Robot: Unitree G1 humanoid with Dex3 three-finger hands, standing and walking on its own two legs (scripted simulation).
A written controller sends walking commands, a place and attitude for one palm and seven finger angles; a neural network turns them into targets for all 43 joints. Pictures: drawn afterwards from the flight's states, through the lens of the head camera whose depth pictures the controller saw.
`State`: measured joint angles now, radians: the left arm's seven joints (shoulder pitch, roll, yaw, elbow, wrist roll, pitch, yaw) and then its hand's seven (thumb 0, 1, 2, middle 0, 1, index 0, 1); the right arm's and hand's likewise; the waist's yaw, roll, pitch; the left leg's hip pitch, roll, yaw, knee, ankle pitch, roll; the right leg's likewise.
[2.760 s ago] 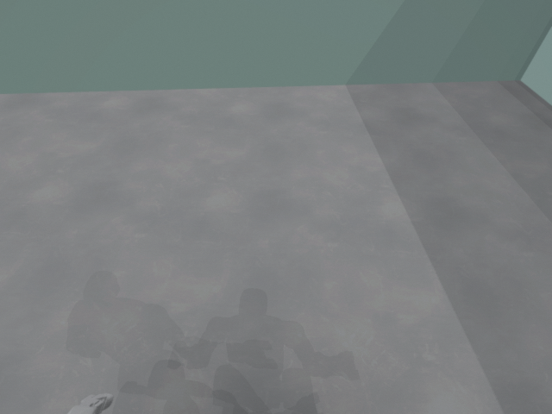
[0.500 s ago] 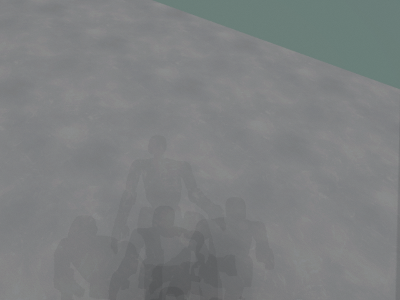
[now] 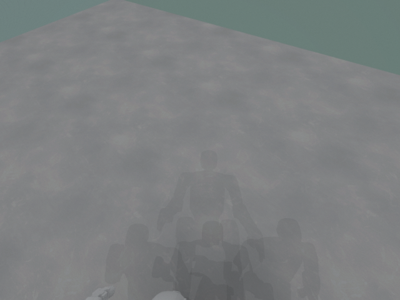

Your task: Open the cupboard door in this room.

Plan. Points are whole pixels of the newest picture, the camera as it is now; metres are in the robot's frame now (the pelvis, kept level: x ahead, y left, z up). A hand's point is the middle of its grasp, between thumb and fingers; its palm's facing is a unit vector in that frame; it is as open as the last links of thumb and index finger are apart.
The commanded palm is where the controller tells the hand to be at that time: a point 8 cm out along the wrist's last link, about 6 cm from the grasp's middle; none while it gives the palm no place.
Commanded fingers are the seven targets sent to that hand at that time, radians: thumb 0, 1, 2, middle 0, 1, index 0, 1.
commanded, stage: turn or walk to find it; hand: left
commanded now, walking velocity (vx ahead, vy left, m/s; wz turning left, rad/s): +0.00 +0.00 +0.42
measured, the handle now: out of the picture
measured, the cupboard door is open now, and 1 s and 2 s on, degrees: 0 0 0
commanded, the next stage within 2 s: none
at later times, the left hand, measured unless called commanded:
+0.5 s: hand out of the picture -0.05 +0.27 -0.18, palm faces +0.27 -0.94 -0.21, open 7.4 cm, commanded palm none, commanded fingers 0.00 0.90 0.90 -0.20 -0.30 -0.20 -0.30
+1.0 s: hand out of the picture -0.03 +0.23 -0.14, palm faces +0.41 -0.87 -0.27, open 7.3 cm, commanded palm none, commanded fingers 0.00 0.90 0.90 -0.20 -0.30 -0.20 -0.30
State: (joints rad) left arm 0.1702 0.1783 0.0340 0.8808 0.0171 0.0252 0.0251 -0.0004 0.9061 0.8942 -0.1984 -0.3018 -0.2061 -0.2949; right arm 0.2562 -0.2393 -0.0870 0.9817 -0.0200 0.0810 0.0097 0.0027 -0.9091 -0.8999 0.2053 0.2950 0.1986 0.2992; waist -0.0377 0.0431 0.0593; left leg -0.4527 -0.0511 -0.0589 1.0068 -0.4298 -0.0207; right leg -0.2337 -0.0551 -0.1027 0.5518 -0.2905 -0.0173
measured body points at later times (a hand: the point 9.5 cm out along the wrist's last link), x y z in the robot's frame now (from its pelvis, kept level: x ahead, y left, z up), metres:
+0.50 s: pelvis -0.03 +0.06 +0.00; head -0.01 +0.10 +0.45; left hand -0.06 +0.32 -0.17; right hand +0.11 -0.16 -0.12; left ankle -0.05 +0.13 -0.73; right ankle -0.02 -0.10 -0.66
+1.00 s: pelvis -0.05 +0.01 +0.00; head -0.03 -0.01 +0.45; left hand -0.05 +0.27 -0.12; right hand +0.06 -0.22 -0.16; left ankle -0.07 +0.13 -0.70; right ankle -0.01 -0.09 -0.74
